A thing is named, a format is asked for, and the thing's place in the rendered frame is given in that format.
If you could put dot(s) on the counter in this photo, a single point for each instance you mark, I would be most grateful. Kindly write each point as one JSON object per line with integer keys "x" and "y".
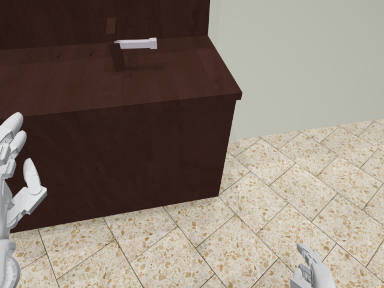
{"x": 113, "y": 130}

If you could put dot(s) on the tap lever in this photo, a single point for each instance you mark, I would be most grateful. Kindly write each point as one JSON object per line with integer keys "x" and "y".
{"x": 135, "y": 44}

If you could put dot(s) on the left robot forearm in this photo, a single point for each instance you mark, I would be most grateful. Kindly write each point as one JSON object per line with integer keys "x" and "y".
{"x": 9, "y": 267}

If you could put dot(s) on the right robot hand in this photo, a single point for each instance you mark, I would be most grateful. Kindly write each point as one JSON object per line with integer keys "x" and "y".
{"x": 318, "y": 276}

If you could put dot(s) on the left robot hand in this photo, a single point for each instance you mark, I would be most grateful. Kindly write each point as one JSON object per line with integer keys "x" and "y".
{"x": 28, "y": 198}

